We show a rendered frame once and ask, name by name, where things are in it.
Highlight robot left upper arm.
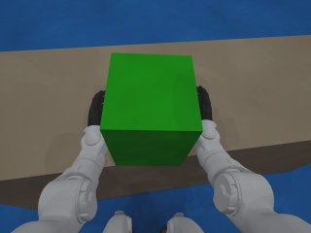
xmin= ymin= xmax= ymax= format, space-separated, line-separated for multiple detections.
xmin=11 ymin=178 xmax=97 ymax=233

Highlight carton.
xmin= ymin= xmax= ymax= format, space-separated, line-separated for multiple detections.
xmin=99 ymin=52 xmax=203 ymax=166

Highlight robot shin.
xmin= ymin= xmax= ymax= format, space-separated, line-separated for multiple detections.
xmin=114 ymin=211 xmax=125 ymax=216
xmin=166 ymin=213 xmax=184 ymax=233

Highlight robot right shin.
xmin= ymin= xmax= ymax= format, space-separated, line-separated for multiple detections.
xmin=166 ymin=213 xmax=184 ymax=233

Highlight robot left hand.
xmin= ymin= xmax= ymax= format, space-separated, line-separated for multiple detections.
xmin=87 ymin=90 xmax=106 ymax=127

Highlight robot left shin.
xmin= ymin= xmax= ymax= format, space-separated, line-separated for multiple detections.
xmin=114 ymin=211 xmax=125 ymax=216

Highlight left robot forearm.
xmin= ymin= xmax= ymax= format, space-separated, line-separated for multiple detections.
xmin=38 ymin=125 xmax=108 ymax=218

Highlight robot right hand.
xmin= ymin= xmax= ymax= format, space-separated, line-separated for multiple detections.
xmin=196 ymin=85 xmax=213 ymax=121

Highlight robot right upper arm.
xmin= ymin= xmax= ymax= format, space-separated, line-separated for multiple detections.
xmin=213 ymin=171 xmax=311 ymax=233

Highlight pedestal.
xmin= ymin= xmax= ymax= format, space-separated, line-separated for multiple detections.
xmin=0 ymin=35 xmax=311 ymax=210

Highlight right robot forearm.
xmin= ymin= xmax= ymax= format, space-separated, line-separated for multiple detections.
xmin=194 ymin=119 xmax=274 ymax=205

